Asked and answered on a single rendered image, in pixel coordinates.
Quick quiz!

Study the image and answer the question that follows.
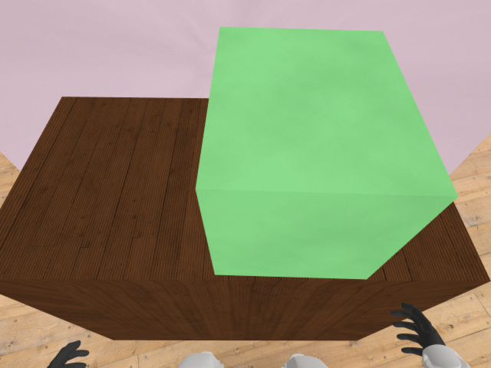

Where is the carton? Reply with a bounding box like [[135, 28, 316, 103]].
[[196, 27, 459, 279]]

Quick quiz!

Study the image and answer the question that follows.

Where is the left robot hand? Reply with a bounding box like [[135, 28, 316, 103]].
[[47, 340, 89, 368]]

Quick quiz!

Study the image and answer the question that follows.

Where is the pedestal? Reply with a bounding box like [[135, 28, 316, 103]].
[[0, 97, 491, 341]]

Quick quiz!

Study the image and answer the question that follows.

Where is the right robot forearm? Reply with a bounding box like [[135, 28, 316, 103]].
[[423, 344, 471, 368]]

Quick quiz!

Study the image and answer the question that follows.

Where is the right robot hand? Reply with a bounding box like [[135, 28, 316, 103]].
[[391, 302, 446, 357]]

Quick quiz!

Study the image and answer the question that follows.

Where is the robot right shin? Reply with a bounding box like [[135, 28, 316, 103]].
[[289, 353, 304, 360]]

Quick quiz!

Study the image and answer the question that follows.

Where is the left robot thigh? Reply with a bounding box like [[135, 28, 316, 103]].
[[177, 353, 224, 368]]

